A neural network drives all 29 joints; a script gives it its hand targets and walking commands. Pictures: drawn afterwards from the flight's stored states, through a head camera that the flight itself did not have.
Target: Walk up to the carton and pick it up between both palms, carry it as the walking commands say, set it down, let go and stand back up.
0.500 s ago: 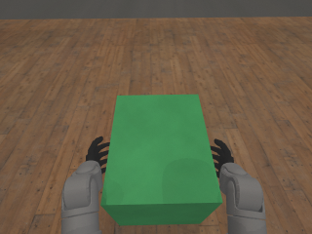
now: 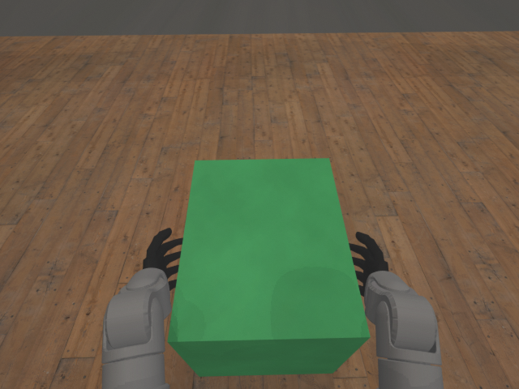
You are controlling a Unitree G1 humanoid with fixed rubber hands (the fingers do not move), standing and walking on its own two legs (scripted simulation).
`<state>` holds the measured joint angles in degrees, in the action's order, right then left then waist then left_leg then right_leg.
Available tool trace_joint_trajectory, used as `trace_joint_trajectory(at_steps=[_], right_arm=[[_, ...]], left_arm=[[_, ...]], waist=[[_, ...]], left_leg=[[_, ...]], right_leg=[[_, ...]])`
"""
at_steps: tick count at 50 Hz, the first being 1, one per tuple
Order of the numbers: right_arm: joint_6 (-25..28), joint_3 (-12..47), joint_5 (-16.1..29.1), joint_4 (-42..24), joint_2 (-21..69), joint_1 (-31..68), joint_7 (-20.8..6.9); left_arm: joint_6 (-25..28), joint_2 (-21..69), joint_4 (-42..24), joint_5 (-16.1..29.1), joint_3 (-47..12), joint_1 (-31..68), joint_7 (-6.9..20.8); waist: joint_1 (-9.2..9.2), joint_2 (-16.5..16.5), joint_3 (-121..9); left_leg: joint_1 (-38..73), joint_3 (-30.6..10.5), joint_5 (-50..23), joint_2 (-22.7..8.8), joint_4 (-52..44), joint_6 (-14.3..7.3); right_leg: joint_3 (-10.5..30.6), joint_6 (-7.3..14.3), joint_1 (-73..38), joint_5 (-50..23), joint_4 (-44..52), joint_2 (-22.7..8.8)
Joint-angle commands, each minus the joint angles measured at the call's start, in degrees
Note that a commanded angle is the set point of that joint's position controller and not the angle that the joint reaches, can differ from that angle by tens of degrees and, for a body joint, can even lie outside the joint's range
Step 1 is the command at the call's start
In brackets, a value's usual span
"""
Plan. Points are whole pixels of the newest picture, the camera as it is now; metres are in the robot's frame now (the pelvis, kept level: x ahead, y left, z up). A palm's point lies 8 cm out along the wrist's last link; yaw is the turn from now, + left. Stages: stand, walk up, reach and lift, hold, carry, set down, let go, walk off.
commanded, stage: carry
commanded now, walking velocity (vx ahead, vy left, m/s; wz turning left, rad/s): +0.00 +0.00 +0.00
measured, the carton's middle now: (264, 267) +0.32 +0.01 +0.01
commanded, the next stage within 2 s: none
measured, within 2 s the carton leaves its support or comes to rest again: neither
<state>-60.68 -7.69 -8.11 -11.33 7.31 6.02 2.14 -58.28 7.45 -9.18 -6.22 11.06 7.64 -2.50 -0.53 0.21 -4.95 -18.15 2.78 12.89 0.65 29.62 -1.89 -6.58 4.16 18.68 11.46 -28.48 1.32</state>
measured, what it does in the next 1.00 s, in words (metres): steps on the spot: left foot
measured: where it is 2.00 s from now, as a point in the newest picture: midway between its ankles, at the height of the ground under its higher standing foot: outside the picture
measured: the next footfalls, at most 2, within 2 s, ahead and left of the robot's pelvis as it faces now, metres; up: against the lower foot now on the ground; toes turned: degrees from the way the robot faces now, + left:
left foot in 0.78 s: -0.02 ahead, +0.08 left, +0.00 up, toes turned +7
right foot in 1.04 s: +0.02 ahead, -0.25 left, +0.00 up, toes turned -3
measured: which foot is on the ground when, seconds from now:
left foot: down 0.00-0.56, up 0.58-0.76, down 0.78-1.00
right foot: down 0.00-0.80, up 0.82-1.00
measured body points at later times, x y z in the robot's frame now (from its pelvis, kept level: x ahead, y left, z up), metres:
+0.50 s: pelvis +0.00 -0.03 -0.01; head -0.02 -0.03 +0.44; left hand +0.27 +0.14 +0.07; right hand +0.26 -0.19 +0.07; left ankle +0.03 +0.10 -0.73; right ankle +0.04 -0.07 -0.73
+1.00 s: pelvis -0.04 -0.08 +0.00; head +0.00 -0.08 +0.44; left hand +0.23 +0.10 +0.07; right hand +0.24 -0.22 +0.06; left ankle -0.06 +0.08 -0.73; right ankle -0.02 -0.23 -0.72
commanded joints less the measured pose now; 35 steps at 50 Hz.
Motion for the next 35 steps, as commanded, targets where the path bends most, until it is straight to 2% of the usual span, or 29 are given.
trace_joint_trajectory(at_steps=[1,3,4,5,6,7,8,9,10,12,13,15,17,18,19,20,21,22,23,24,25,27,28,30,31,32,33,34,35], right_arm=[[2.4,37.6,18.9,-6.6,44.9,33.2,-10.1],[1.6,39.8,20.6,-10.3,45.7,31.6,-10.0],[3.3,35.2,17.5,-5.6,43.5,34.6,-10.0],[3.6,34.1,16.4,-2.6,43.3,33.1,-10.1],[3.0,37.5,18.7,-6.3,44.7,32.0,-10.1],[2.5,40.6,21.1,-11.7,45.4,33.6,-10.0],[0.7,45.6,25.3,-20.5,47.8,35.9,-9.9],[-1.2,45.6,25.7,-20.1,48.6,35.8,-9.8],[-2.7,44.8,26.1,-20.6,47.6,39.0,-9.7],[-5.4,43.1,24.5,-16.0,46.6,32.3,-9.9],[-6.0,42.0,23.5,-14.8,45.1,29.7,-10.0],[-6.8,41.6,23.3,-14.1,45.5,29.9,-10.3],[-7.0,41.5,23.2,-13.6,46.3,29.6,-10.6],[-6.9,42.6,24.1,-15.4,47.2,32.5,-10.8],[-7.3,41.9,23.6,-13.0,47.9,30.2,-10.9],[-7.3,42.1,23.9,-14.4,48.6,33.0,-11.1],[-7.2,42.0,23.8,-13.3,49.8,33.4,-11.2],[-7.1,42.7,24.4,-14.9,49.9,34.5,-11.2],[-7.3,42.2,24.2,-13.9,49.7,32.6,-11.3],[-7.5,42.5,24.4,-14.8,50.5,33.6,-11.3],[-8.0,42.3,24.8,-14.7,50.6,33.9,-11.3],[-7.7,42.4,25.0,-16.6,49.8,34.9,-11.3],[-7.9,43.2,25.9,-17.1,50.2,36.9,-11.6],[-8.1,43.2,26.6,-17.0,49.7,36.7,-12.3],[-8.1,43.5,27.0,-16.6,50.5,36.0,-12.4],[-7.8,44.1,27.6,-18.0,51.1,37.4,-12.5],[-7.7,43.7,27.3,-16.9,50.4,34.6,-12.4],[-7.5,43.8,27.7,-17.1,50.8,34.2,-12.6],[-7.3,44.0,28.1,-19.0,51.2,36.9,-12.4]], left_arm=[[-0.7,45.1,-4.8,17.3,-39.7,29.4,11.8],[-1.6,45.7,-8.8,19.1,-42.3,27.9,11.7],[-0.1,44.6,-3.2,16.3,-38.7,30.6,11.7],[0.2,44.1,-0.4,14.9,-37.3,28.6,11.7],[-0.3,45.1,-4.2,16.6,-39.9,26.9,11.6],[-0.8,46.0,-10.0,19.6,-43.0,29.0,11.7],[-2.7,48.9,-18.1,24.0,-48.5,31.6,11.7],[-4.4,49.5,-18.8,24.8,-48.8,33.4,11.6],[-5.9,49.0,-18.8,24.4,-48.2,33.9,11.5],[-8.5,46.5,-16.6,22.9,-46.5,29.4,11.4],[-9.4,46.1,-14.2,22.0,-46.0,25.3,11.6],[-10.4,47.2,-13.0,22.4,-46.3,26.5,11.8],[-10.6,47.4,-13.6,23.0,-46.5,27.5,12.3],[-10.6,48.7,-12.5,23.1,-46.0,27.0,12.8],[-10.6,48.6,-14.6,23.8,-46.7,30.0,12.6],[-10.8,50.2,-13.9,24.1,-47.0,30.8,12.9],[-10.7,50.7,-14.6,24.8,-47.3,33.9,13.1],[-10.7,50.1,-14.5,24.5,-47.0,32.2,13.2],[-10.7,49.3,-15.0,24.4,-47.1,32.0,12.9],[-10.7,50.4,-15.4,25.0,-47.3,33.6,13.0],[-11.3,50.4,-14.8,24.6,-46.8,32.3,12.9],[-11.2,51.3,-13.9,24.3,-46.7,30.6,13.0],[-11.2,52.0,-13.7,23.9,-46.5,30.3,12.9],[-11.0,51.9,-13.8,23.0,-46.2,29.5,12.6],[-10.9,51.7,-14.2,22.6,-45.8,29.0,12.3],[-10.7,52.7,-14.7,22.8,-46.3,29.2,12.1],[-10.5,51.6,-14.8,22.5,-46.0,27.8,11.8],[-10.1,51.6,-17.6,22.9,-46.8,29.9,11.4],[-10.0,52.3,-18.8,23.6,-47.1,31.3,11.5]], waist=[[0.09,-0.6,-15.3],[0.00,-0.3,-16.7],[0.14,1.2,-16.9],[-0.10,2.2,-16.2],[-0.04,2.0,-16.1],[-0.02,-0.3,-16.3],[0.19,-1.7,-17.0],[0.26,-2.7,-15.7],[0.47,-1.7,-16.3],[0.48,1.3,-16.1],[0.66,3.9,-18.6],[0.65,6.0,-18.0],[0.62,6.1,-17.4],[0.29,5.4,-16.8],[0.28,7.0,-16.0],[0.16,7.2,-14.1],[0.02,5.2,-13.1],[-0.06,2.0,-13.9],[0.23,-0.7,-14.2],[0.88,-5.5,-14.1],[0.91,-6.3,-14.0],[0.46,-6.3,-15.8],[0.16,-6.8,-15.3],[-0.22,-3.3,-15.9],[-0.30,-4.4,-15.4],[-0.22,-2.7,-17.9],[-0.20,-3.4,-19.2],[-0.21,-2.1,-20.8],[0.03,-4.2,-22.0]], left_leg=[[4.0,-7.9,-2.9,-7.2,-5.1,-2.8],[5.4,-7.8,-4.1,-7.6,-4.8,-3.1],[5.3,-7.7,-5.1,-7.4,-4.7,-2.6],[5.3,-8.0,-4.4,-7.4,-5.2,-3.0],[6.2,-8.0,-5.1,-7.6,-5.2,-3.0],[5.1,-8.1,-4.1,-7.8,-4.7,-3.2],[4.9,-8.0,-5.0,-8.0,-4.7,-2.6],[5.3,-8.8,-6.2,-9.3,-5.4,-2.8],[4.9,-9.8,-6.2,-10.6,-5.8,-2.4],[5.1,-11.9,-5.1,-12.3,-6.2,-3.0],[7.2,-13.9,-7.3,-13.9,-7.0,-3.6],[8.5,-14.6,-15.4,-16.4,-5.6,-4.4],[7.6,-15.6,-18.7,-18.2,-4.5,-4.8],[6.5,-14.6,-15.9,-18.0,-4.1,-4.3],[5.4,-13.8,-12.9,-17.2,-4.2,-3.6],[2.7,-13.0,-11.5,-16.9,-4.2,-2.9],[-0.3,-11.4,-7.0,-15.3,-3.3,-1.7],[-1.5,-9.6,-4.3,-14.0,-0.8,-0.7],[-2.6,-5.8,-2.1,-11.1,3.5,0.5],[-2.7,-4.7,0.7,-9.9,4.5,0.8],[-3.6,-2.4,4.4,-8.8,7.4,1.2],[-6.4,0.1,10.5,-6.1,12.6,1.7],[-6.0,0.0,13.5,-6.2,15.5,1.6],[-6.9,0.6,15.4,-5.9,18.9,1.9],[-8.0,1.0,15.3,-6.1,19.2,2.2],[-6.9,0.7,14.7,-5.5,18.4,1.7],[-6.7,1.1,14.7,-5.2,16.4,1.8],[-5.4,1.5,14.4,-4.5,14.0,1.8],[-3.9,1.8,14.4,-4.9,12.4,1.6]], right_leg=[[10.3,-0.3,-5.9,-2.2,5.5,-9.5],[10.4,0.0,-6.0,-2.3,5.7,-9.2],[10.0,-0.2,-6.1,-3.6,4.8,-9.2],[10.3,-0.1,-5.3,-2.1,5.0,-9.3],[10.6,0.0,-4.6,-2.0,5.2,-9.1],[10.2,-0.1,-5.6,-1.9,5.8,-9.3],[9.7,-0.5,-5.7,-1.7,5.4,-8.9],[9.0,-1.1,-4.8,-2.0,5.0,-8.0],[8.2,-1.4,-5.2,-1.5,4.2,-7.4],[8.1,-1.4,-3.6,-0.1,2.2,-6.1],[7.7,-1.6,-2.5,0.0,-0.2,-5.9],[7.1,-1.9,-0.2,-0.4,-2.0,-5.4],[6.5,-2.4,-0.2,1.6,-2.3,-5.2],[6.9,-2.7,0.2,2.6,-2.4,-5.2],[7.0,-2.4,0.3,2.3,-1.6,-5.2],[7.1,-2.3,-0.6,0.4,-0.6,-5.3],[7.7,-2.3,-2.5,0.3,1.2,-6.0],[9.4,-1.9,-4.4,-1.1,3.5,-7.2],[13.2,-1.3,-4.9,-6.8,6.1,-10.6],[14.0,-0.2,-4.6,-7.4,6.7,-11.6],[16.1,-0.1,-4.9,-7.4,8.5,-13.5],[17.4,1.4,-7.6,-5.9,10.8,-15.6],[17.4,2.3,-6.4,-6.0,10.8,-16.0],[17.6,3.1,-6.5,-5.6,11.1,-16.3],[15.9,3.2,-7.8,-5.3,11.3,-15.4],[16.1,3.1,-9.4,-7.8,10.6,-15.2],[14.9,3.8,-11.2,-15.4,8.3,-14.5],[14.1,2.8,-12.7,-20.0,7.1,-14.3],[13.3,1.2,-14.4,-23.2,6.9,-14.0]])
